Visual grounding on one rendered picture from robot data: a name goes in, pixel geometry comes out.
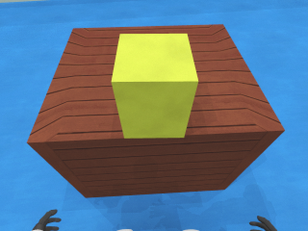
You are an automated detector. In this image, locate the robot left hand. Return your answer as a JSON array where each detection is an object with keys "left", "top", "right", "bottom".
[{"left": 32, "top": 209, "right": 61, "bottom": 231}]

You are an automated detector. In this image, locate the pedestal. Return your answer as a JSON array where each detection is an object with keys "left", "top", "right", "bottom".
[{"left": 27, "top": 24, "right": 285, "bottom": 198}]

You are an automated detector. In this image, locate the carton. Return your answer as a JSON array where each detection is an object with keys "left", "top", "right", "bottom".
[{"left": 111, "top": 34, "right": 198, "bottom": 139}]

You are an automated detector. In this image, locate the robot right hand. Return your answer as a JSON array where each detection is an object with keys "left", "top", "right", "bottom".
[{"left": 249, "top": 216, "right": 277, "bottom": 231}]

